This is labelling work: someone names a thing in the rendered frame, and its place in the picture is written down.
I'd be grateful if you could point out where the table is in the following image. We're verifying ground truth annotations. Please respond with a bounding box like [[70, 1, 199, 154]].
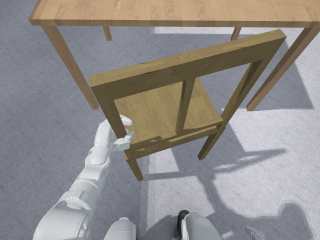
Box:
[[28, 0, 320, 112]]

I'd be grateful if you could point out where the chair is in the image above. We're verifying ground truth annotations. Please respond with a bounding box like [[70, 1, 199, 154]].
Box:
[[88, 29, 287, 181]]

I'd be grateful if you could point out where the left robot hand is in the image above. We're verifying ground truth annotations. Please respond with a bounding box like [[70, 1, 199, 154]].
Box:
[[93, 115, 134, 152]]

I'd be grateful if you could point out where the right robot hand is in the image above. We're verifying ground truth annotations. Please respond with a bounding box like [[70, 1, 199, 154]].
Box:
[[245, 226, 266, 240]]

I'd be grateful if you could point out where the robot left upper arm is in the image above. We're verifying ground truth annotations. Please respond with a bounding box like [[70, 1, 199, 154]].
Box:
[[35, 208, 93, 240]]

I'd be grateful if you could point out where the left robot forearm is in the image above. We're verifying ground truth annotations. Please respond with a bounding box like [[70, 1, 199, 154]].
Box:
[[32, 145, 111, 240]]

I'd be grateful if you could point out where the right robot thigh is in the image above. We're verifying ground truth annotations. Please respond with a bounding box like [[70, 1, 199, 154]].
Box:
[[181, 214, 222, 240]]

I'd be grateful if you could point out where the right robot foot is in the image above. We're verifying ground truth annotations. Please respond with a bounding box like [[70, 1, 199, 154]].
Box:
[[177, 210, 189, 240]]

